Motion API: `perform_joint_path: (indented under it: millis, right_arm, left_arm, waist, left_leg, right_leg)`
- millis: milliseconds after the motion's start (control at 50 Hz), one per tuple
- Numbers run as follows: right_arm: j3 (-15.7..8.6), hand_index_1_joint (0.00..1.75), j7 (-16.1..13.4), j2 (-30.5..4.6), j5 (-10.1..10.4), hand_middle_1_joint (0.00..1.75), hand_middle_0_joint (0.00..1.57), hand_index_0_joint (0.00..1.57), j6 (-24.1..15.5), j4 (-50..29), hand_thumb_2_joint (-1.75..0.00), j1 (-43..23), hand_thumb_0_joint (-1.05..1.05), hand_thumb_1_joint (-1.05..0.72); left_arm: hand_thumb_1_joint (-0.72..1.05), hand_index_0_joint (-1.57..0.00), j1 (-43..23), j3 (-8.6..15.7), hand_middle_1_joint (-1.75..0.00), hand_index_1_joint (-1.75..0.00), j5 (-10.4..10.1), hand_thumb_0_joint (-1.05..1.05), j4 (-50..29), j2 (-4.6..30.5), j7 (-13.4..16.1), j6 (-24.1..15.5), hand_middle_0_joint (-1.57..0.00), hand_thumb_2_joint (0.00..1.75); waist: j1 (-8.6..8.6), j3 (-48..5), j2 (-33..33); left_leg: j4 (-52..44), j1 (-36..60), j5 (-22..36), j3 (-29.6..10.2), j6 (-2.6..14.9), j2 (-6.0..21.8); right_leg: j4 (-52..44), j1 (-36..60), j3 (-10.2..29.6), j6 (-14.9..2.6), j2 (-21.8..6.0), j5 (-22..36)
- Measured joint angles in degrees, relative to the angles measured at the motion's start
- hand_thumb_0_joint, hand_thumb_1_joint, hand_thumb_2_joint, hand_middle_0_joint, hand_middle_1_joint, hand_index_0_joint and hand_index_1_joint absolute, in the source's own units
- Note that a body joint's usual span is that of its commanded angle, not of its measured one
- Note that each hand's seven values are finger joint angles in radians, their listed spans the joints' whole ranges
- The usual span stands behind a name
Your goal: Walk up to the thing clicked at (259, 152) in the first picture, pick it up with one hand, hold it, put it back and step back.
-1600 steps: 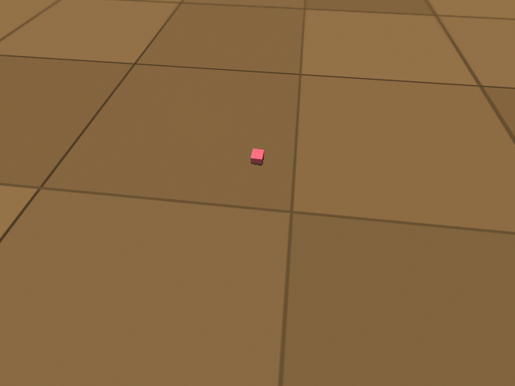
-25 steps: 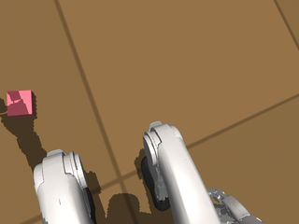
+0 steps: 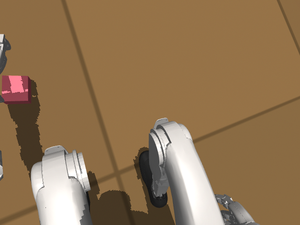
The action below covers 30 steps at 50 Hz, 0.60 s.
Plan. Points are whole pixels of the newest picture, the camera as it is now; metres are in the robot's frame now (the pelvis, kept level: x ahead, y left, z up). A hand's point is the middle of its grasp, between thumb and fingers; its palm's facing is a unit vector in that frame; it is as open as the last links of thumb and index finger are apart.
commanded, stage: home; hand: left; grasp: from above
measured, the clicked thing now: (17, 90) +0.52 +0.28 -0.31
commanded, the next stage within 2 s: none
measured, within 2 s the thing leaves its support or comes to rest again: neither
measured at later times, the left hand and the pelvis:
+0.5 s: hand out of the picture +0.41 +0.31 -0.04, palm faces -0.34 -0.42 -0.84, open 9.6 cm; pelvis +0.01 +0.00 +0.08, yaw +3 degrees
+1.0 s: hand out of the picture +0.27 +0.23 +0.17, palm faces +0.02 -0.92 -0.40, open 7.4 cm; pelvis +0.03 +0.00 +0.27, yaw +7 degrees
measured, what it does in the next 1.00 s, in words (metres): rises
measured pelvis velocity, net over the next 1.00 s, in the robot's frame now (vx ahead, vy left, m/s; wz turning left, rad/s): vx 0.03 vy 0.00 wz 0.13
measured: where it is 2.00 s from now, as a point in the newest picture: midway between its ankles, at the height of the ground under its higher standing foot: (121, 204)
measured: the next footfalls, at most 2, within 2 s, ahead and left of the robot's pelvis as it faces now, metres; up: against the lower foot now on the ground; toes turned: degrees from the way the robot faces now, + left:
none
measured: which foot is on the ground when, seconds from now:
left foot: down 0.00-1.00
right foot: down 0.00-1.00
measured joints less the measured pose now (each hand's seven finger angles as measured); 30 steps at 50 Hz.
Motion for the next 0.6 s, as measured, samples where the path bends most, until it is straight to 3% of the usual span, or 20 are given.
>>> perform_joint_path:
  millis: [60,120,220,280,340,400,480,600]
  right_arm:
    - [0.3,0.3,0.4,0.8,0.3,0.3,0.2,0.2,-0.6,0.0,-0.9,0.5,0.0,-0.9]
    - [0.7,0.3,0.7,1.4,0.8,0.3,0.21,0.2,-0.9,0.0,-0.9,0.9,0.0,-0.9]
    - [0.6,0.3,1.3,2.0,1.8,0.3,0.21,0.2,-0.2,-0.4,-0.89,1.9,0.0,-0.9]
    - [-0.2,0.3,1.3,1.9,2.4,0.3,0.21,0.2,0.5,-1.3,-0.89,2.9,0.0,-0.9]
    - [-1.9,0.3,1.1,1.5,3.4,0.3,0.21,0.2,1.7,-1.9,-0.89,4.1,0.0,-0.9]
    - [-4.1,0.3,0.5,0.9,4.6,0.3,0.21,0.2,3.0,-2.0,-0.9,4.7,0.0,-0.9]
    - [-6.9,0.3,-1.0,0.4,6.2,0.3,0.21,0.2,4.1,-1.9,-0.9,3.1,0.0,-0.9]
    - [-9.3,0.3,-3.1,0.1,7.9,0.3,0.2,0.2,3.3,-3.0,-0.9,-2.0,0.01,-0.91]
  left_arm:
    - [-0.5,-0.1,-1.6,1.3,-1.01,-1.0,0.2,0.0,2.4,0.2,1.8,3.3,-0.09,0.99]
    - [-0.48,-0.12,-2.2,1.6,-0.99,-0.98,-1.1,0.0,3.9,0.7,0.7,6.3,-0.11,0.98]
    - [-0.35,-0.17,0.7,2.6,-0.88,-0.87,-5.8,0.0,0.2,0.2,-6.0,8.1,-0.17,0.93]
    - [-0.21,-0.19,4.7,3.8,-0.76,-0.75,-9.1,0.0,-5.4,-0.8,-11.2,7.8,-0.19,0.9]
    - [-0.05,-0.2,11.1,4.8,-0.62,-0.62,-14.1,0.0,-15.3,-3.4,-15.8,7.3,-0.2,0.84]
    - [0.14,-0.2,19.4,5.1,-0.5,-0.5,-21.1,0.0,-28.3,-6.8,-19.1,7.4,-0.2,0.81]
    - [0.4,-0.2,28.8,4.2,-0.4,-0.39,-30.0,0.0,-40.7,-10.5,-20.8,9.2,-0.2,0.81]
    - [0.7,-0.21,38.0,1.2,-0.33,-0.33,-40.4,0.01,-48.8,-14.5,-22.0,14.5,-0.21,0.85]
  waist:
    - [-0.99,-1.1,1.1]
    - [-1.47,-1.8,2.6]
    - [-0.39,-1.8,4.4]
    - [1.27,-1.8,5.2]
    - [3.93,-2.5,5.7]
    - [6.95,-4.5,5.8]
    - [10.25,-7.4,5.2]
    - [12.92,-10.3,4.1]
  left_leg:
    - [-0.1,-0.6,-0.6,0.4,0.31,0.4]
    - [-0.4,-0.6,-1.3,0.7,0.61,0.8]
    - [-1.4,1.0,-2.3,1.1,0.79,1.1]
    - [-2.5,2.2,-2.6,1.1,0.59,0.9]
    - [-4.3,3.9,-2.7,1.3,0.41,0.6]
    - [-7.0,6.2,-2.7,1.9,0.39,0.4]
    - [-11.8,10.9,-2.5,2.8,0.53,0.6]
    - [-20.1,20.2,-1.6,3.5,0.57,1.1]
  right_leg:
    - [0.0,-0.9,0.4,0.35,0.2,-0.3]
    - [-0.3,-1.1,0.7,0.9,0.5,-0.7]
    - [-1.3,0.2,1.1,1.81,0.5,-1.6]
    - [-2.2,1.5,0.9,1.53,0.2,-2.1]
    - [-3.6,3.2,1.0,1.34,-0.4,-2.5]
    - [-5.8,5.4,1.3,1.35,-0.9,-2.9]
    - [-10.0,9.7,1.8,1.42,-1.2,-2.8]
    - [-18.0,18.5,1.9,0.9,-1.4,-1.7]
